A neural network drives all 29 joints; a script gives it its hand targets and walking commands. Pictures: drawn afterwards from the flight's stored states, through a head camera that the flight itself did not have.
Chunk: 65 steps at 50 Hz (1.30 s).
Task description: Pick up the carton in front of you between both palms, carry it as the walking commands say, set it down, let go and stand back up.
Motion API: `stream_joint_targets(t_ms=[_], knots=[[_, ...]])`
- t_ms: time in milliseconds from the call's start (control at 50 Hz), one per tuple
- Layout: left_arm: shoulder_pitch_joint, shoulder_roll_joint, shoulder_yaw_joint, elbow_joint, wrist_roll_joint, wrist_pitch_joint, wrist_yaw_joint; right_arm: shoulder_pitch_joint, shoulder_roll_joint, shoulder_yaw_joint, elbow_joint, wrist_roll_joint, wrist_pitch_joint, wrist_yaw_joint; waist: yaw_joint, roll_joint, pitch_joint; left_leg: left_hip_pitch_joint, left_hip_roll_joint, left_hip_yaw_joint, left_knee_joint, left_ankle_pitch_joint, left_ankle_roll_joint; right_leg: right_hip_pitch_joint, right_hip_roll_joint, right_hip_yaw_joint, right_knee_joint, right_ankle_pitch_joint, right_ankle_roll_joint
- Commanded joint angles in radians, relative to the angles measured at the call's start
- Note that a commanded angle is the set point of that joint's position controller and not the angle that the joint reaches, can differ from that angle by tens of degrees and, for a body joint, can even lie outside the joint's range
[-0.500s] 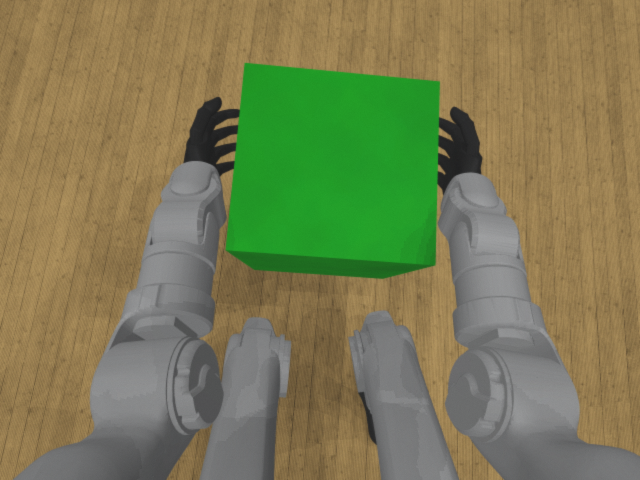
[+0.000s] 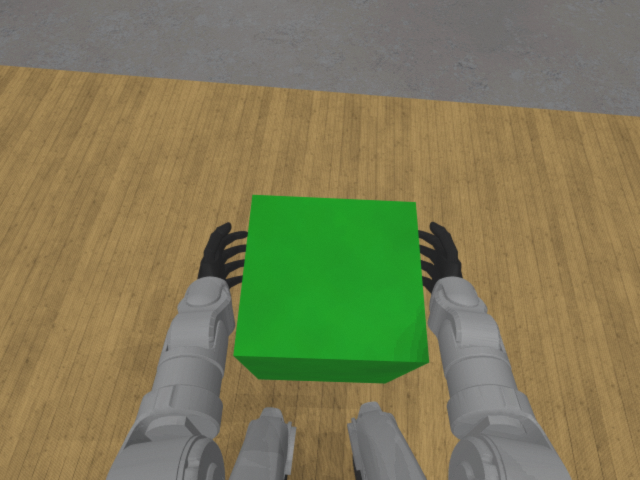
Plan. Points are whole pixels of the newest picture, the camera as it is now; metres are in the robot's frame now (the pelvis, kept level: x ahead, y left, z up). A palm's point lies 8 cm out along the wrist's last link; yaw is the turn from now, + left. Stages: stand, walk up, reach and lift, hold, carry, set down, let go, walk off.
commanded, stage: reach and lift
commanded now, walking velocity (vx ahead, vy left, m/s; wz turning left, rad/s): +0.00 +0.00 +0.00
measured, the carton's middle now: (327, 301) +0.38 -0.01 -0.11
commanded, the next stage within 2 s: hold in 1.68 s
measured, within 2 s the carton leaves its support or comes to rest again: neither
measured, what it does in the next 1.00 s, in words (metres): rises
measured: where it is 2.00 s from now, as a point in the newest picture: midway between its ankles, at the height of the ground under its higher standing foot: outside the picture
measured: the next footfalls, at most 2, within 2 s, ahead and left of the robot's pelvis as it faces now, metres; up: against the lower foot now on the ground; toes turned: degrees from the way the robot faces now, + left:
none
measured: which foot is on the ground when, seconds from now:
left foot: down 0.00-1.00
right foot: down 0.00-1.00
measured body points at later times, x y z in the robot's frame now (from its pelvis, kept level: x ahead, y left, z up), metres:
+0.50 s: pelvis +0.05 +0.00 +0.12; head +0.06 +0.00 +0.57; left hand +0.36 +0.14 +0.10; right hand +0.36 -0.16 +0.10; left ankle +0.06 +0.12 -0.60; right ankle +0.06 -0.13 -0.60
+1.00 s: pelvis +0.03 -0.01 +0.14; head +0.01 -0.01 +0.59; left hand +0.34 +0.15 +0.15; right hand +0.35 -0.16 +0.15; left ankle +0.06 +0.12 -0.60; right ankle +0.06 -0.13 -0.60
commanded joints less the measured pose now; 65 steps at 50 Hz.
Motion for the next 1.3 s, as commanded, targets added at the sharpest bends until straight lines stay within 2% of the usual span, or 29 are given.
stream_joint_targets(t_ms=[0,260,440,560,640,740,780,940,1080,1280], knots=[[-0.556,-1.092,-0.548,-0.044,-0.123,-0.035,-0.232,-0.530,1.066,0.584,0.019,0.110,-0.011,0.246,-0.001,0.010,-0.639,0.475,-0.050,0.072,-0.244,0.239,0.010,0.468,0.058,-0.091,-0.224,0.249,-0.025],[-0.306,-1.085,-0.622,-0.131,-0.120,-0.022,-0.242,-0.278,1.069,0.653,-0.042,0.098,-0.002,0.250,0.010,0.004,-0.463,0.818,-0.020,0.022,-0.526,0.426,0.013,0.827,0.029,-0.036,-0.504,0.433,-0.033],[-0.172,-1.080,-0.667,-0.227,-0.134,0.087,-0.269,-0.147,1.073,0.718,-0.141,0.116,0.104,0.266,0.019,-0.005,-0.291,1.052,0.001,0.012,-0.731,0.541,0.016,1.073,0.005,-0.019,-0.713,0.551,-0.031],[-0.127,-1.070,-0.701,-0.327,-0.150,0.193,-0.289,-0.105,1.072,0.760,-0.237,0.136,0.206,0.280,0.024,-0.011,-0.170,1.171,0.011,0.016,-0.850,0.538,0.017,1.193,-0.008,-0.016,-0.835,0.548,-0.028],[-0.132,-1.041,-0.660,-0.336,-0.123,0.257,-0.300,-0.105,1.054,0.714,-0.243,0.112,0.268,0.290,0.023,-0.013,-0.034,1.186,0.016,0.020,-0.911,0.432,0.022,1.198,-0.011,-0.021,-0.896,0.440,-0.032],[-0.205,-1.039,-0.577,-0.281,-0.088,0.285,-0.320,-0.175,1.044,0.625,-0.187,0.075,0.296,0.308,0.022,-0.010,0.063,1.157,0.022,0.030,-0.931,0.269,0.031,1.169,-0.018,-0.033,-0.915,0.269,-0.042],[-0.256,-1.056,-0.582,-0.287,-0.093,0.280,-0.328,-0.225,1.061,0.628,-0.193,0.081,0.291,0.315,0.022,-0.008,0.038,1.162,0.024,0.034,-0.926,0.256,0.033,1.176,-0.018,-0.037,-0.909,0.253,-0.045],[-0.324,-1.088,-0.610,-0.311,-0.113,0.272,-0.329,-0.303,1.089,0.661,-0.224,0.100,0.283,0.321,0.029,-0.003,-0.064,1.199,0.020,0.040,-0.917,0.293,0.029,1.217,-0.015,-0.044,-0.897,0.292,-0.039],[-0.281,-1.075,-0.611,-0.326,-0.110,0.287,-0.325,-0.261,1.070,0.661,-0.241,0.095,0.297,0.318,0.028,-0.006,-0.066,1.229,0.019,0.038,-0.932,0.356,0.022,1.240,-0.010,-0.044,-0.911,0.350,-0.034],[-0.193,-1.051,-0.646,-0.413,-0.126,0.314,-0.314,-0.173,1.046,0.695,-0.320,0.113,0.322,0.310,0.026,-0.005,-0.068,1.277,0.013,0.032,-0.947,0.476,0.013,1.286,-0.003,-0.038,-0.929,0.471,-0.028]])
